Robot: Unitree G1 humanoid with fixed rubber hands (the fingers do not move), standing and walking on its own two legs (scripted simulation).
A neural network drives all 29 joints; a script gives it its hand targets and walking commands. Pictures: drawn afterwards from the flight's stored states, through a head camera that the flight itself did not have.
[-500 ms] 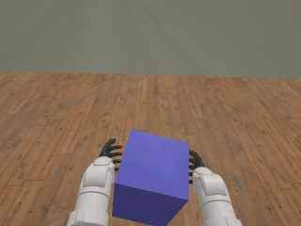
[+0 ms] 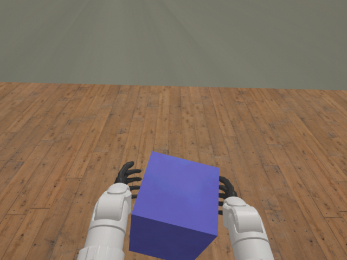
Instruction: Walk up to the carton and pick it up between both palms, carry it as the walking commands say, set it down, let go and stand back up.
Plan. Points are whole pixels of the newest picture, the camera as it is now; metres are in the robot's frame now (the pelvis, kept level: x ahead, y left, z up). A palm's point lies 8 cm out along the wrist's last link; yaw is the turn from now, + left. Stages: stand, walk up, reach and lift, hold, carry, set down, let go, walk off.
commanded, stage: hold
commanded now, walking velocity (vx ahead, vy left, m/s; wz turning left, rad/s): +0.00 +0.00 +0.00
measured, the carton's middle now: (171, 211) +0.29 +0.01 -0.03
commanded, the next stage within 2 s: carry in 0.30 s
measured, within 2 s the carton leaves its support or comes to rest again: neither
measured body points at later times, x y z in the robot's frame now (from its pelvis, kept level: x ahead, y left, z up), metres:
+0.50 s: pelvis -0.01 -0.01 -0.01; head -0.05 -0.01 +0.44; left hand +0.31 +0.12 +0.05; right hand +0.29 -0.15 +0.03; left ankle +0.03 +0.13 -0.74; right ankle +0.03 -0.13 -0.74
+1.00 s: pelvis -0.05 -0.06 -0.01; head -0.06 -0.05 +0.44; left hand +0.25 +0.08 +0.06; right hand +0.23 -0.19 +0.05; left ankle +0.00 +0.08 -0.74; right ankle -0.01 -0.16 -0.72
